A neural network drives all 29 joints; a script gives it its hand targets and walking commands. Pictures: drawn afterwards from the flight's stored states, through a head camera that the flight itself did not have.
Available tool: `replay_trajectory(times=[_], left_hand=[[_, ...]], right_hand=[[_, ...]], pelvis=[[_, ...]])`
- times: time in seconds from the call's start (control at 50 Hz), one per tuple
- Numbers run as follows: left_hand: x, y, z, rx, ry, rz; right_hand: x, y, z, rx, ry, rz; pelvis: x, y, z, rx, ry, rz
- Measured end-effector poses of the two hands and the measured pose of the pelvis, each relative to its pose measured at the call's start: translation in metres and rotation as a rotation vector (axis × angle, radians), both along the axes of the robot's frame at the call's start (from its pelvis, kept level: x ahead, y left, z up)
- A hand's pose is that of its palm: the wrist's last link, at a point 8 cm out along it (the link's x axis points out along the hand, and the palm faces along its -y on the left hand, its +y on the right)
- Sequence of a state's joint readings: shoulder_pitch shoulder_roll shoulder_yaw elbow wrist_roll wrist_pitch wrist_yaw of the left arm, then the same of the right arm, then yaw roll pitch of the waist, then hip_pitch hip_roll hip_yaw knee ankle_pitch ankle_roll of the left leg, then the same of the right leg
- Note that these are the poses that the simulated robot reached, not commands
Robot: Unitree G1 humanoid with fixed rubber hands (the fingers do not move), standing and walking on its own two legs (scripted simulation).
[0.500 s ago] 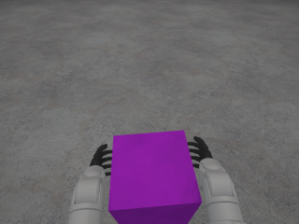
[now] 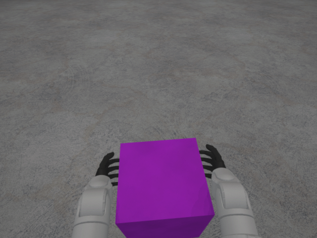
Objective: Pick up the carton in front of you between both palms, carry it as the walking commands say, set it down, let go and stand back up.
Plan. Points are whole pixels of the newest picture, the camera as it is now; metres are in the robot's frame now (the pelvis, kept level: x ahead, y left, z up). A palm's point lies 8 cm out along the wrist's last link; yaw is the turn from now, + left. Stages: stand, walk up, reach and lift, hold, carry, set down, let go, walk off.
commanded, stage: carry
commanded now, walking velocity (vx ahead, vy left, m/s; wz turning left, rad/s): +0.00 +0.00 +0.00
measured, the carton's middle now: (161, 193) +0.29 +0.00 -0.06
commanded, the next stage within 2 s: none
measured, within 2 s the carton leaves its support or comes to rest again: neither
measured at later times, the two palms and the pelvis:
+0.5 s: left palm (99, 177) +0.29 +0.16 +0.03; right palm (211, 168) +0.31 -0.13 +0.04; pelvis +0.01 +0.01 +0.00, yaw +0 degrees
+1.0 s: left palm (101, 177) +0.29 +0.15 +0.03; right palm (215, 170) +0.30 -0.14 +0.03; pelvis +0.01 +0.00 +0.00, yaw +0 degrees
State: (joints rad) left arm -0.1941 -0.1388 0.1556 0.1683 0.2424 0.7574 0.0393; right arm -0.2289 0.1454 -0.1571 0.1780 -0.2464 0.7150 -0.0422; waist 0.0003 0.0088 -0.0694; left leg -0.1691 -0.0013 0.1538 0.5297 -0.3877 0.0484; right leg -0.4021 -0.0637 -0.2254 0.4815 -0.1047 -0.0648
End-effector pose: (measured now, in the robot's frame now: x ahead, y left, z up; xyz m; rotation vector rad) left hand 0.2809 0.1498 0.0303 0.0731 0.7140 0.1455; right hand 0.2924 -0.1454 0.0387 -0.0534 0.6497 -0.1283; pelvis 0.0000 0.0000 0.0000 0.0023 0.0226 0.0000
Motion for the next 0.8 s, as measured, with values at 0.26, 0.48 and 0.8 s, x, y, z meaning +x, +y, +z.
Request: replay_trajectory(times=[0.26,0.48,0.8], left_hand=[[0.008,0.004,-0.003,-0.01,0.002,-0.006],[0.013,0.013,-0.004,-0.002,-0.001,0.01],[0.012,0.009,-0.003,0.006,-0.001,-0.002]], right_hand=[[0.008,0.004,0.0,-0.014,0.002,0.0],[0.013,0.013,-0.001,-0.006,-0.002,0.006],[0.01,0.008,-0.005,0.01,-0.001,0.004]], pelvis=[[0.009,0.005,0.0,-0.011,0.007,0.003],[0.012,0.011,-0.001,-0.012,0.011,-0.003],[0.013,0.009,-0.002,-0.008,0.001,-0.001]])
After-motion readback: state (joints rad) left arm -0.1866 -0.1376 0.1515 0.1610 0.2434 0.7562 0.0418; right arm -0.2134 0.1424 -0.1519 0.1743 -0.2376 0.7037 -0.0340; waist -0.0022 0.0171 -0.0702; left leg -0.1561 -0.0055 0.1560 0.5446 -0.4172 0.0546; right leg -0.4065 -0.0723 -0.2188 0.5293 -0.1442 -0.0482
